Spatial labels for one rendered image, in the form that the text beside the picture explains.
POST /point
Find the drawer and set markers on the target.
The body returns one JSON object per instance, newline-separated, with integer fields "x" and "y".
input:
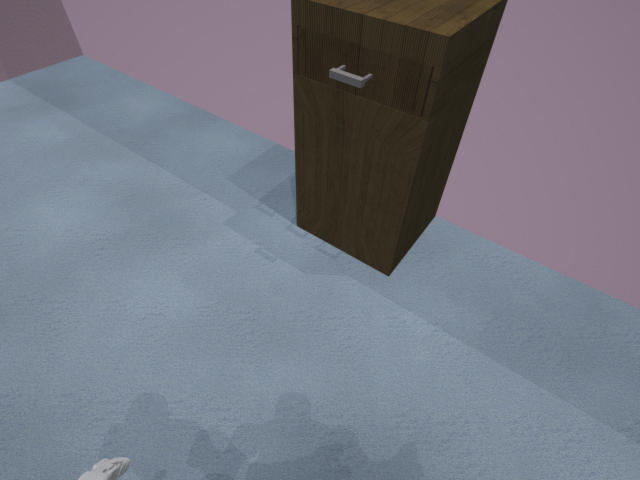
{"x": 398, "y": 82}

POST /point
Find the robot left hand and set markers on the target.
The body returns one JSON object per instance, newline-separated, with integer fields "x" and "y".
{"x": 107, "y": 469}

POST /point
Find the cabinet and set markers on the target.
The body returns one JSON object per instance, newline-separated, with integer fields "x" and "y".
{"x": 369, "y": 178}

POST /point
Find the handle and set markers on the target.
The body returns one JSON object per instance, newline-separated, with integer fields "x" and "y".
{"x": 348, "y": 78}

